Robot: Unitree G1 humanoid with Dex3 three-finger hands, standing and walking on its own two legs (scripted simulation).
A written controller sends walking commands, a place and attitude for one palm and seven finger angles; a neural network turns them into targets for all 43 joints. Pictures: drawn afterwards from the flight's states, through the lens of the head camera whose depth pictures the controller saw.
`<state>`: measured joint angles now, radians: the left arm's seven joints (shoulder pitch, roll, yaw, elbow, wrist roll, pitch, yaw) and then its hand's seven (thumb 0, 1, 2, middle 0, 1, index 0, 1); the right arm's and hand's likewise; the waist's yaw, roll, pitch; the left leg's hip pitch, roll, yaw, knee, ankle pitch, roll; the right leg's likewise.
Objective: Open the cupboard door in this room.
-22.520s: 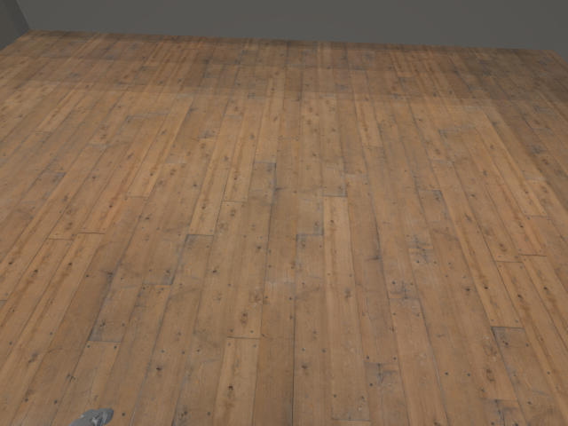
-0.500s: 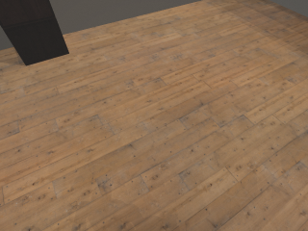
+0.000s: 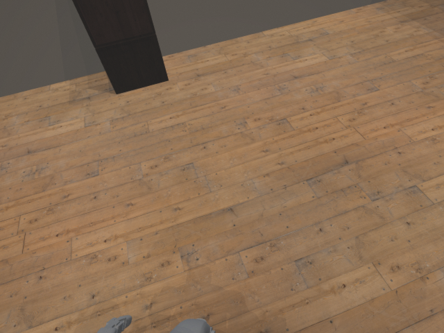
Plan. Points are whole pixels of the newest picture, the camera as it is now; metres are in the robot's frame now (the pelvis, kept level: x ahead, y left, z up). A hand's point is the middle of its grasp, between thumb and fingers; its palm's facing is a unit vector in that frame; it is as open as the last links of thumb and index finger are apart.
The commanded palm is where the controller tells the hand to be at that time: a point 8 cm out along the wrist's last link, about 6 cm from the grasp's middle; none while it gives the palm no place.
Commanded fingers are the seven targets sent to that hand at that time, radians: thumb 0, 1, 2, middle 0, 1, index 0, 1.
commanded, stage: turn or walk to find it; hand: left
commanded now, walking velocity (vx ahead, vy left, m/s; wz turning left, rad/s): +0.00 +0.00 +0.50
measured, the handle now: out of the picture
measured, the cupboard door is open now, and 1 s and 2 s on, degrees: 0 0 0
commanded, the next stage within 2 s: none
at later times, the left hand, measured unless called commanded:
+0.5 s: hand out of the picture -0.09 +0.25 -0.18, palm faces +0.36 -0.90 -0.23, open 7.3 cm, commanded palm none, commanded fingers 0.00 0.90 0.90 -0.20 -0.30 -0.20 -0.30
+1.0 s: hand (103, 258) +0.30 +0.33 -0.16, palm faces +0.37 -0.91 -0.20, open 7.3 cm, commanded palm none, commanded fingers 0.00 0.90 0.90 -0.20 -0.30 -0.20 -0.30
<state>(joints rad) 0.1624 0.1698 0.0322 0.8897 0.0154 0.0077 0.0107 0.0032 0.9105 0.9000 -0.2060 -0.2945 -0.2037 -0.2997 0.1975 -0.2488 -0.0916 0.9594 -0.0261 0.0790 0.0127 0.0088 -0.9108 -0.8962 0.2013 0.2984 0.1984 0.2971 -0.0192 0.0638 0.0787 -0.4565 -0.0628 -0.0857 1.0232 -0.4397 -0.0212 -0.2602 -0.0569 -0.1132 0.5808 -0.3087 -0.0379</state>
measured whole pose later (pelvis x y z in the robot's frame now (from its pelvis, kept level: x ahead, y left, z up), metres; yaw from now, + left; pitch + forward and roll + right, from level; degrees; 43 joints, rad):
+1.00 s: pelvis +0.24 +0.11 -0.02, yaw +25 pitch -2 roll +1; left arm 0.07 0.17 0.03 0.95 0.02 -0.08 -0.03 0.00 0.91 0.90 -0.20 -0.29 -0.20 -0.30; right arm 0.43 -0.16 -0.05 1.17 -0.01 -0.02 -0.01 0.01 -0.91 -0.90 0.20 0.30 0.20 0.30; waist -0.05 0.02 0.11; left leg -0.11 -0.01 -0.03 0.96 -0.51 0.03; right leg -0.45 -0.08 -0.15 0.69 -0.20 -0.06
